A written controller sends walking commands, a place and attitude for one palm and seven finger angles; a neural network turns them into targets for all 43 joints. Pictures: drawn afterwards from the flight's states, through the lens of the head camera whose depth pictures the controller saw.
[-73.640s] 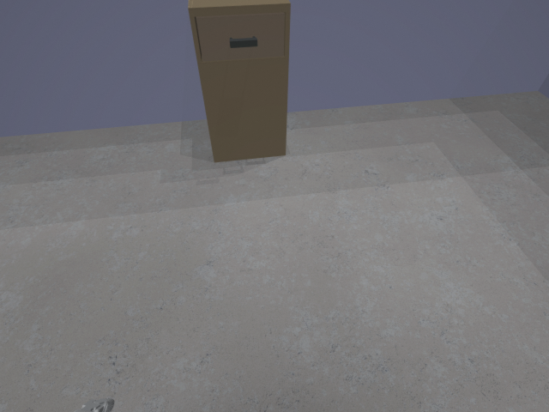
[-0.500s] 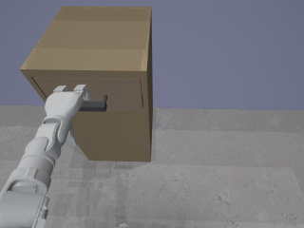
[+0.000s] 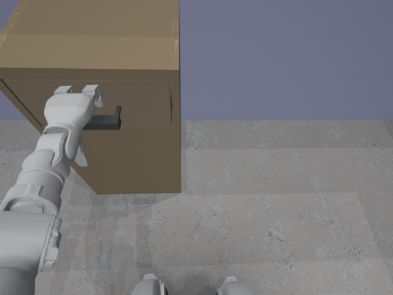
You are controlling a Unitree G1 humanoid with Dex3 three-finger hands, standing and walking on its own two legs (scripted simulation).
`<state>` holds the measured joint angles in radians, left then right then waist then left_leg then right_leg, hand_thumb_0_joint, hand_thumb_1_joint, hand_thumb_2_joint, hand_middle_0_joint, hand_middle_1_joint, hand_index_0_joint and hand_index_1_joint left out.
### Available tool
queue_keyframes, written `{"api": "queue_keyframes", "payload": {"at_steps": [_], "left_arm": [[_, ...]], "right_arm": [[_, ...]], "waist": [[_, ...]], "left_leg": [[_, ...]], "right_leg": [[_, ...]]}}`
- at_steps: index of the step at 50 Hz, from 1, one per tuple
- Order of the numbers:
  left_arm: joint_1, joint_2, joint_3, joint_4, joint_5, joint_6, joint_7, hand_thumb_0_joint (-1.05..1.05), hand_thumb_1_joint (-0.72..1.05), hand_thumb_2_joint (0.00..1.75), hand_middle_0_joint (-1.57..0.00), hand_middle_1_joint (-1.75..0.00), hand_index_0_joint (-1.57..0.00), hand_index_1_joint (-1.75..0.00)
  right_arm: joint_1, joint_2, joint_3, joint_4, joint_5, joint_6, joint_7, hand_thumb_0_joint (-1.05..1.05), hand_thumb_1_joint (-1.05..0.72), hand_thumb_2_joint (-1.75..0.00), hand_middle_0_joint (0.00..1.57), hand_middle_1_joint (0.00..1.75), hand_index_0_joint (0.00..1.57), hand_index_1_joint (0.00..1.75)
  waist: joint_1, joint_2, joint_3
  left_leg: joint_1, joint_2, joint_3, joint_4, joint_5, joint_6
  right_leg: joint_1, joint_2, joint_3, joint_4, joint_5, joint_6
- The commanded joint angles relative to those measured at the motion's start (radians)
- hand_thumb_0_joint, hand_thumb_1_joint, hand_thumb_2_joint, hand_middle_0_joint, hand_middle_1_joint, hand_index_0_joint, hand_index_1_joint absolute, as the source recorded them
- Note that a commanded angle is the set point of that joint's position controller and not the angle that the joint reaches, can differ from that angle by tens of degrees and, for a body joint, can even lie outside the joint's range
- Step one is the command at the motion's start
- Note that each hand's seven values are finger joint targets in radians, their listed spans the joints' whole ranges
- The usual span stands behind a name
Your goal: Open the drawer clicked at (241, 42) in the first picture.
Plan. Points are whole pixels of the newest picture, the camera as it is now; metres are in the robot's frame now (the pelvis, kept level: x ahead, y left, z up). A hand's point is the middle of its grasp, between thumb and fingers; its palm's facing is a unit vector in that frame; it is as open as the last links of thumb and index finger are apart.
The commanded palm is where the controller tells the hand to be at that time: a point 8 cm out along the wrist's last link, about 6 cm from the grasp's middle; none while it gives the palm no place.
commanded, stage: move the hooked fingers above the handle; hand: left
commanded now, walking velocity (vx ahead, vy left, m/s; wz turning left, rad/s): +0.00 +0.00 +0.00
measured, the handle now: (97, 115) +0.55 +0.23 -0.05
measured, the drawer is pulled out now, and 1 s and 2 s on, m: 0.00 0.00 0.00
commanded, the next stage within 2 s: lower the fingers behind the handle in 0.86 s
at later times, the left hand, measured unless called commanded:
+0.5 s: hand (89, 121) +0.49 +0.22 +0.01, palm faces -0.08 -0.04 -1.00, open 13.8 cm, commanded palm +0.48 +0.22 +0.07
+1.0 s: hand (85, 120) +0.49 +0.23 +0.01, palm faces -0.10 -0.03 -0.99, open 13.8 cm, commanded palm +0.48 +0.23 +0.06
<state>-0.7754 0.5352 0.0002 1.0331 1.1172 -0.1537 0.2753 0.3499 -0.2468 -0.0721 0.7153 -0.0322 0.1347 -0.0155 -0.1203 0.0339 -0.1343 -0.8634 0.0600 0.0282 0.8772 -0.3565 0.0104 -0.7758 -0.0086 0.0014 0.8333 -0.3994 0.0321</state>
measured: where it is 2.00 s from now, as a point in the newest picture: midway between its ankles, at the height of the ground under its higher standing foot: outside the picture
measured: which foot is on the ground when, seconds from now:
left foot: down 0.00-1.00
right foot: down 0.00-1.00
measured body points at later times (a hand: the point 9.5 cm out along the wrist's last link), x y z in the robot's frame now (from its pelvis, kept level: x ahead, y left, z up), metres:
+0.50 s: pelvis +0.00 +0.00 +0.00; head +0.11 +0.00 +0.43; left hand +0.49 +0.22 +0.07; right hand -0.01 -0.27 -0.13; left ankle +0.03 +0.11 -0.69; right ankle -0.01 -0.15 -0.69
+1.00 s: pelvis +0.00 -0.01 -0.01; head +0.12 +0.00 +0.43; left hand +0.49 +0.23 +0.07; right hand +0.01 -0.29 -0.13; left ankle +0.03 +0.11 -0.69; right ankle -0.01 -0.15 -0.69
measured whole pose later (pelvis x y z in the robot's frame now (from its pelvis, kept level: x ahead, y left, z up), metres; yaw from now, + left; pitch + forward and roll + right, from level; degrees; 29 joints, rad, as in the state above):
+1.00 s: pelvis +0.00 -0.01 -0.01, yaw +0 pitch +21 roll -2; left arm -0.83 0.56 0.01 1.08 1.11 -0.14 0.28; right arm 0.33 -0.25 -0.06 0.71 -0.03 0.14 -0.03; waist -0.14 0.04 -0.14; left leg -0.91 0.07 0.01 0.91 -0.37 0.00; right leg -0.82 0.00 -0.01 0.87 -0.42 0.02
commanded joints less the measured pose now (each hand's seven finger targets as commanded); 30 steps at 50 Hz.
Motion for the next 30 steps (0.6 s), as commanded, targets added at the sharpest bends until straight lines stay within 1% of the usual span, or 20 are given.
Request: {"api": "queue_keyframes", "payload": {"at_steps": [1,4,5,6,8,9,11,13,14,15,17,18,19,20,21,22,25,28,29,30], "left_arm": [[-0.471,0.253,0.074,-0.199,-0.008,-0.013,0.059,0.0,-0.5,0.3,-0.3,-1.2,-0.3,-1.2],[-0.475,0.279,0.092,-0.159,-0.001,-0.002,0.075,0.0,-0.5,0.3,-0.3,-1.2,-0.3,-1.2],[-0.477,0.255,0.073,-0.13,-0.001,0.009,0.079,0.0,-0.5,0.3,-0.3,-1.2,-0.3,-1.2],[-0.471,0.283,0.091,-0.121,0.003,0.019,0.083,0.0,-0.5,0.3,-0.3,-1.2,-0.3,-1.2],[-0.478,0.298,0.103,-0.136,0.003,0.031,0.082,0.0,-0.5,0.3,-0.3,-1.2,-0.3,-1.2],[-0.487,0.288,0.089,-0.143,0.005,0.037,0.079,0.0,-0.5,0.3,-0.3,-1.2,-0.3,-1.2],[-0.485,0.254,0.064,-0.136,-0.001,0.046,0.069,0.0,-0.5,0.3,-0.3,-1.2,-0.3,-1.2],[-0.488,0.278,0.082,-0.15,-0.011,0.041,0.056,0.0,-0.5,0.3,-0.3,-1.2,-0.3,-1.2],[-0.492,0.279,0.077,-0.171,-0.012,0.032,0.051,0.0,-0.5,0.3,-0.3,-1.2,-0.3,-1.2],[-0.459,0.27,0.075,-0.159,-0.01,0.031,0.046,0.0,-0.5,0.3,-0.3,-1.2,-0.3,-1.2],[-0.474,0.241,0.052,-0.168,-0.012,0.021,0.044,0.0,-0.5,0.3,-0.3,-1.2,-0.3,-1.2],[-0.479,0.252,0.064,-0.164,-0.016,0.015,0.044,0.0,-0.5,0.3,-0.3,-1.2,-0.3,-1.2],[-0.472,0.277,0.08,-0.172,-0.015,0.009,0.047,0.0,-0.5,0.3,-0.3,-1.2,-0.3,-1.2],[-0.465,0.268,0.074,-0.181,-0.013,0.005,0.05,0.0,-0.5,0.3,-0.3,-1.2,-0.3,-1.2],[-0.475,0.257,0.068,-0.182,-0.01,0.004,0.056,0.0,-0.5,0.3,-0.3,-1.2,-0.3,-1.2],[-0.474,0.241,0.057,-0.183,-0.012,0.004,0.061,0.0,-0.5,0.3,-0.3,-1.2,-0.3,-1.2],[-0.441,0.289,0.1,-0.173,-0.013,0.01,0.074,0.0,-0.5,0.3,-0.3,-1.2,-0.3,-1.2],[-0.425,0.258,0.076,-0.144,-0.013,0.028,0.073,0.0,-0.5,0.3,-0.3,-1.2,-0.3,-1.2],[-0.442,0.241,0.056,-0.15,-0.01,0.031,0.073,0.0,-0.5,0.3,-0.3,-1.2,-0.3,-1.2],[-0.46,0.242,0.055,-0.18,-0.007,0.027,0.073,0.0,-0.5,0.3,-0.3,-1.2,-0.3,-1.2]], "right_arm": [[0.148,-0.173,-0.062,-0.047,-0.009,-0.015,-0.014,0.0,-0.9,-0.9,0.2,0.3,0.2,0.3],[0.152,-0.178,-0.056,-0.04,-0.013,-0.009,-0.011,0.0,-0.9,-0.9,0.2,0.3,0.2,0.3],[0.152,-0.176,-0.054,-0.04,-0.012,-0.009,-0.01,0.0,-0.9,-0.9,0.2,0.3,0.2,0.3],[0.152,-0.18,-0.052,-0.037,-0.012,-0.006,-0.009,0.0,-0.9,-0.9,0.2,0.3,0.2,0.3],[0.155,-0.183,-0.052,-0.041,-0.015,-0.003,-0.007,0.0,-0.9,-0.9,0.2,0.3,0.2,0.3],[0.159,-0.183,-0.053,-0.044,-0.013,0.001,-0.007,0.0,-0.9,-0.9,0.2,0.3,0.2,0.3],[0.161,-0.179,-0.054,-0.041,-0.011,0.001,-0.007,0.0,-0.9,-0.9,0.2,0.3,0.2,0.3],[0.164,-0.181,-0.051,-0.043,-0.01,0.003,-0.012,0.0,-0.9,-0.9,0.2,0.3,0.2,0.3],[0.166,-0.18,-0.054,-0.042,-0.009,0.003,-0.013,0.0,-0.9,-0.9,0.2,0.3,0.2,0.3],[0.164,-0.177,-0.054,-0.043,-0.007,0.004,-0.014,0.0,-0.9,-0.9,0.2,0.3,0.2,0.3],[0.161,-0.174,-0.053,-0.042,-0.005,0.003,-0.017,0.0,-0.9,-0.9,0.2,0.3,0.2,0.3],[0.16,-0.174,-0.052,-0.037,-0.006,0.002,-0.018,0.0,-0.9,-0.9,0.2,0.3,0.2,0.3],[0.162,-0.178,-0.05,-0.036,-0.005,0.003,-0.019,0.0,-0.9,-0.9,0.2,0.3,0.2,0.3],[0.157,-0.175,-0.051,-0.041,-0.005,0.003,-0.019,0.0,-0.9,-0.9,0.2,0.3,0.2,0.3],[0.156,-0.173,-0.053,-0.038,-0.006,0.003,-0.019,0.0,-0.9,-0.9,0.2,0.3,0.2,0.3],[0.156,-0.171,-0.053,-0.039,-0.006,0.001,-0.017,0.0,-0.9,-0.9,0.2,0.3,0.2,0.3],[0.149,-0.176,-0.051,-0.038,-0.007,0.005,-0.015,0.0,-0.9,-0.9,0.2,0.3,0.2,0.3],[0.141,-0.173,-0.048,-0.04,-0.004,0.008,-0.014,0.0,-0.9,-0.9,0.2,0.3,0.2,0.3],[0.143,-0.173,-0.051,-0.04,-0.002,0.007,-0.015,0.0,-0.9,-0.9,0.2,0.3,0.2,0.3],[0.144,-0.173,-0.053,-0.041,-0.002,0.006,-0.015,0.0,-0.9,-0.9,0.2,0.3,0.2,0.3]], "waist": [[-0.013,0.096,-0.454],[-0.014,0.101,-0.45],[-0.024,0.078,-0.424],[-0.015,0.085,-0.42],[-0.008,0.093,-0.473],[-0.014,0.106,-0.487],[-0.021,0.102,-0.465],[-0.019,0.071,-0.482],[-0.018,0.092,-0.505],[-0.012,0.086,-0.482],[-0.024,0.074,-0.439],[-0.026,0.07,-0.427],[-0.018,0.073,-0.436],[-0.014,0.094,-0.441],[-0.021,0.079,-0.439],[-0.021,0.093,-0.427],[-0.006,0.079,-0.448],[-0.013,0.055,-0.423],[-0.021,0.059,-0.419],[-0.017,0.086,-0.442]], "left_leg": [[0.448,-0.053,-0.031,-0.043,0.357,0.024],[0.419,-0.052,-0.035,-0.029,0.363,0.021],[0.394,-0.052,-0.033,-0.028,0.34,0.023],[0.382,-0.052,-0.03,-0.029,0.331,0.023],[0.406,-0.052,-0.033,-0.025,0.367,0.022],[0.42,-0.05,-0.033,-0.026,0.369,0.019],[0.428,-0.046,-0.031,-0.03,0.359,0.02],[0.42,-0.046,-0.031,-0.032,0.366,0.024],[0.433,-0.048,-0.026,-0.031,0.365,0.025],[0.428,-0.049,-0.026,-0.034,0.359,0.023],[0.413,-0.047,-0.027,-0.042,0.331,0.025],[0.41,-0.046,-0.027,-0.042,0.334,0.027],[0.408,-0.047,-0.028,-0.044,0.335,0.026],[0.419,-0.049,-0.029,-0.044,0.335,0.024],[0.417,-0.048,-0.027,-0.042,0.333,0.025],[0.415,-0.049,-0.027,-0.044,0.33,0.024],[0.402,-0.053,-0.017,-0.038,0.352,0.026],[0.379,-0.056,-0.011,-0.04,0.344,0.028],[0.383,-0.056,-0.011,-0.041,0.336,0.028],[0.407,-0.054,-0.014,-0.041,0.347,0.025]], "right_leg": [[0.002,0.078,-0.05,-0.075,0.268,-0.071],[-0.014,0.079,-0.053,-0.058,0.265,-0.072],[-0.022,0.078,-0.054,-0.063,0.253,-0.07],[-0.019,0.077,-0.053,-0.061,0.249,-0.07],[0.0,0.08,-0.054,-0.052,0.271,-0.072],[-0.003,0.079,-0.055,-0.053,0.27,-0.07],[-0.01,0.081,-0.058,-0.064,0.261,-0.069],[0.024,0.081,-0.053,-0.066,0.279,-0.068],[0.032,0.079,-0.048,-0.071,0.285,-0.065],[0.028,0.08,-0.05,-0.073,0.279,-0.068],[0.014,0.08,-0.051,-0.082,0.258,-0.067],[0.014,0.078,-0.049,-0.085,0.261,-0.067],[0.023,0.078,-0.05,-0.08,0.263,-0.067],[0.012,0.079,-0.05,-0.079,0.256,-0.07],[0.011,0.078,-0.052,-0.079,0.255,-0.068],[0.009,0.078,-0.053,-0.082,0.253,-0.069],[0.044,0.077,-0.047,-0.076,0.29,-0.068],[0.057,0.076,-0.044,-0.083,0.302,-0.066],[0.05,0.075,-0.044,-0.086,0.299,-0.064],[0.045,0.075,-0.044,-0.082,0.3,-0.067]]}}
